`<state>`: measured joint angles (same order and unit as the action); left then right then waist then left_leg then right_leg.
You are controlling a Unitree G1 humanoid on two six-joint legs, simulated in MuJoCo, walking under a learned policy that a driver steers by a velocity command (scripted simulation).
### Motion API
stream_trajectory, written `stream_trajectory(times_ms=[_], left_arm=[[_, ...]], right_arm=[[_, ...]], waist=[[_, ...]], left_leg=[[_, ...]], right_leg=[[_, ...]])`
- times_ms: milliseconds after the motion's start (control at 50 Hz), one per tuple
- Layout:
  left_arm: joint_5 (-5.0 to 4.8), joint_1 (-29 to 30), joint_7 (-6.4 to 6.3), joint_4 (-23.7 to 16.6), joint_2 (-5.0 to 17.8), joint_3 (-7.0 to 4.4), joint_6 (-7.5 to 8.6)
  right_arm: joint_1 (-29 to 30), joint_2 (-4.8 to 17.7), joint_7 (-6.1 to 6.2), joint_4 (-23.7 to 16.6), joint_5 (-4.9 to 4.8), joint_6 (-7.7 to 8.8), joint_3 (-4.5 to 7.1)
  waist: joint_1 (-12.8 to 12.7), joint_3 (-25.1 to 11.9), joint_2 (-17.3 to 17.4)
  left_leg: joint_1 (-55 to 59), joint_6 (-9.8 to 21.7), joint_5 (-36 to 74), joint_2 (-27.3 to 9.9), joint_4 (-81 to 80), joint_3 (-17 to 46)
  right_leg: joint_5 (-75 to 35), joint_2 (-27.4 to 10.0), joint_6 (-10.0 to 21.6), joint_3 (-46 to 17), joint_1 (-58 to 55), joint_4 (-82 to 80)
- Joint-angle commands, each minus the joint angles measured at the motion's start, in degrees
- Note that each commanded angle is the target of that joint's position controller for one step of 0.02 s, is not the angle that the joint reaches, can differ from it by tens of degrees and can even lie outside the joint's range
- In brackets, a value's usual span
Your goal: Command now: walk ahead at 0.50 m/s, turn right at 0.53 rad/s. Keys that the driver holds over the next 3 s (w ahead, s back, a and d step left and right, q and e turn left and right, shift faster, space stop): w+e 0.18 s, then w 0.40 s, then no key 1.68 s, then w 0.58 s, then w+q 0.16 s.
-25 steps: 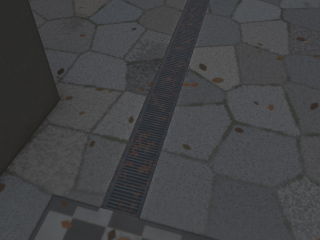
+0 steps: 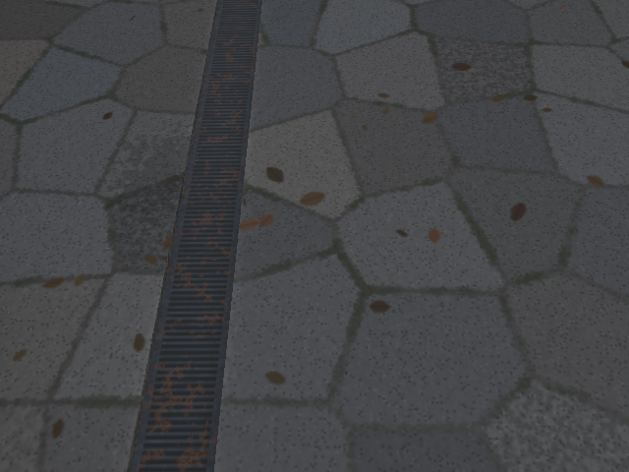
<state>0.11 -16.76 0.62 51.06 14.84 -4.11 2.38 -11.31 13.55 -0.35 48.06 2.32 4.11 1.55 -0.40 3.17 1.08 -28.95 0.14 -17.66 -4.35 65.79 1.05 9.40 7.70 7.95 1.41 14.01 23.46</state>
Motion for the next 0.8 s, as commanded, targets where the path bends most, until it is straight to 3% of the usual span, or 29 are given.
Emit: stream_trajectory(times_ms=[20, 120, 240, 300, 320, 340, 360, 380, 400, 420, 440, 460, 500, 540, 580, 620, 680, 740, 800], left_arm=[[-0.34, -2.7, -0.24, -2.5, 7.6, -1.63, 1.65], [-0.36, -7.8, -0.31, -2.1, 8.1, -1.78, 1.30], [0.64, -12.2, -1.08, -1.6, 8.1, -1.50, 1.17], [0.85, -9.6, -1.66, -1.8, 8.9, -1.36, 1.60], [0.88, -8.7, -1.58, -1.8, 9.6, -1.43, 1.81], [0.79, -8.0, -1.22, -1.6, 9.6, -1.31, 2.02], [0.49, -8.2, -0.84, -2.8, 7.2, -0.52, 2.41], [-1.59, -16.5, -0.68, -3.0, 2.5, 0.30, 2.22], [0.48, -15.3, -1.10, -1.9, 6.7, -0.09, 1.91], [1.02, -9.9, -0.84, -2.5, 7.1, -0.26, 1.73], [1.23, -6.0, -0.44, -3.4, 6.2, 0.12, 1.83], [1.47, -4.3, -0.06, -4.0, 5.7, 0.16, 1.55], [2.26, -5.0, 0.64, -3.7, 4.6, 0.51, 0.49], [2.42, -4.1, 1.02, -3.9, 3.9, 0.78, -0.05], [2.46, 0.5, 1.34, -5.4, 3.4, 1.19, -0.23], [2.28, 5.2, 1.30, -6.7, 2.3, 1.84, -0.14], [1.50, 9.2, 1.03, -7.2, 0.1, 3.14, 0.28], [1.19, 10.5, 0.23, -6.6, 1.0, 3.22, 0.48], [1.61, 5.8, -0.73, -4.2, 2.4, 2.74, 1.19]], right_arm=[[-3.1, 4.0, -0.23, -2.8, 0.63, -1.65, 0.90], [8.8, 4.3, -0.69, -7.1, 0.16, -1.78, 0.69], [17.0, 4.6, -1.21, -10.5, -0.49, -0.74, -0.07], [11.7, 6.2, -1.09, -9.4, -0.57, 0.06, 0.44], [6.4, 7.5, -0.66, -7.7, -0.60, 0.39, 1.09], [-1.5, 8.8, -0.04, -5.4, -0.47, 0.99, 1.76], [-10.3, 11.9, 0.88, -4.4, 0.53, 1.53, 2.59], [-14.3, 17.8, 0.98, -3.5, 1.27, 0.96, 4.28], [-11.3, 13.8, 0.30, -3.2, -0.44, 0.15, 3.84], [-6.3, 9.6, 0.04, -4.2, -1.00, 0.06, 2.95], [-3.6, 7.0, -0.21, -4.2, -0.80, 0.28, 2.28], [-3.4, 6.0, -0.11, -3.5, -0.70, 0.56, 1.90], [-4.8, 5.3, -0.13, -1.6, -1.14, 1.37, 1.53], [-7.2, 5.8, -0.41, 0.0, -1.66, 2.22, 1.66], [-8.8, 6.5, -0.45, 1.2, -1.82, 2.37, 1.85], [-9.9, 5.8, -0.39, 2.3, -1.75, 2.12, 1.49], [-11.6, 6.2, -0.42, 3.9, -1.77, 1.81, 1.25], [-13.6, 6.5, -0.13, 5.7, -1.73, 1.13, 1.10], [-11.9, 6.7, 0.62, 6.4, -2.03, 0.46, 1.11]], waist=[[1.7, -2.3, -1.6], [-2.4, -1.0, -3.8], [-5.6, -0.5, -5.0], [-2.3, -1.1, -5.9], [-0.1, -3.1, -5.8], [3.7, -7.1, -3.5], [7.1, -14.2, 0.5], [4.3, -21.1, 14.3], [3.1, -16.9, 8.8], [2.2, -8.3, 2.5], [1.8, -4.8, -0.5], [1.0, -3.0, 1.0], [-0.5, -3.1, 4.1], [-1.0, -3.3, 4.0], [-0.5, -1.8, 3.6], [-0.1, 0.2, 2.9], [1.0, -1.3, 4.1], [1.9, -2.8, 5.3], [-0.7, -3.3, 4.1]], left_leg=[[-4.6, -2.1, 3.0, -1.3, -5.1, -0.3], [-9.3, -3.4, 14.9, -0.2, -18.8, -0.9], [-8.4, -1.6, 17.2, 2.5, -29.8, -1.5], [2.7, 1.5, 13.4, 4.2, -35.4, -1.5], [9.3, 2.7, 10.8, 5.8, -36.8, -2.2], [19.1, 4.2, 11.8, 5.9, -40.1, -2.3], [32.0, 7.1, 4.8, -4.1, -40.8, 8.3], [46.5, 15.5, 0.5, -18.9, -44.9, 35.0], [41.8, 15.9, -4.6, -18.9, -49.7, 42.8], [33.6, 14.9, -5.2, -16.6, -50.5, 33.6], [28.0, 13.6, 0.2, -13.7, -51.8, 26.6], [24.9, 12.2, 5.8, -11.1, -52.8, 21.2], [21.7, 11.0, 14.3, -8.1, -54.1, 15.0], [21.9, 11.8, 19.4, -7.6, -55.2, 12.0], [22.1, 12.3, 19.3, -7.4, -57.5, 10.0], [21.6, 11.9, 31.8, -6.2, -57.0, 6.0], [20.7, 9.7, 48.0, -3.6, -53.4, -0.2], [24.1, 8.5, 49.2, -4.4, -49.7, 0.1], [26.1, 6.9, 46.5, -5.2, -42.8, 2.1]], right_leg=[[-18.0, -15.2, 8.9, -16.6, -3.2, -11.7], [-17.0, -13.0, 5.4, -17.1, -6.9, -11.3], [-23.7, -14.6, 4.5, -19.2, -14.4, -7.4], [-30.5, -16.0, 2.2, -19.6, -13.9, -4.3], [-37.6, -15.2, 1.4, -18.7, -13.9, 0.8], [-39.1, -12.4, 0.3, -16.0, -12.4, 10.6], [-25.9, -9.7, -0.8, -13.8, -4.8, 24.6], [10.4, 0.3, -3.5, -7.2, 12.6, 43.9], [18.8, -1.7, -2.9, -8.7, 19.5, 49.0], [13.7, -4.4, -2.9, -9.2, 20.8, 49.5], [10.3, -6.2, -3.0, -8.8, 20.1, 46.9], [9.3, -7.7, -3.2, -8.1, 19.2, 44.3], [8.5, -8.6, -4.2, -6.8, 16.2, 41.2], [7.4, -9.2, -4.9, -5.3, 17.3, 39.5], [3.8, -10.9, -5.8, -3.6, 20.9, 36.0], [0.8, -11.5, -7.1, -1.4, 21.5, 29.6], [-4.5, -9.4, -7.4, 2.0, 14.2, 18.7], [-6.8, -7.7, -6.4, 2.1, 10.2, 13.3], [-7.3, -6.8, -4.1, 0.8, 3.4, 5.0]])
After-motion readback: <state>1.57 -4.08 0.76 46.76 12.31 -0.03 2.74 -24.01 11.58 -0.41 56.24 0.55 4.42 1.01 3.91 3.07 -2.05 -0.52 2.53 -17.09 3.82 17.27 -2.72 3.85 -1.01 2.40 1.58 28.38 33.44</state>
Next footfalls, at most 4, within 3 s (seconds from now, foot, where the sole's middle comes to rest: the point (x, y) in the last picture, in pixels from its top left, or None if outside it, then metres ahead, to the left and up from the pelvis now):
0.36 left None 0.38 0.10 -0.77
0.84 right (396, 427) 0.56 -0.12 -0.77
1.18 left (296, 441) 0.53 0.09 -0.77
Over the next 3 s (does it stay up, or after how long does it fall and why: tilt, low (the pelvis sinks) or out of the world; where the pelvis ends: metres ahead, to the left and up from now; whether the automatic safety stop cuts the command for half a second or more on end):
stays up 0.77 -0.10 -0.01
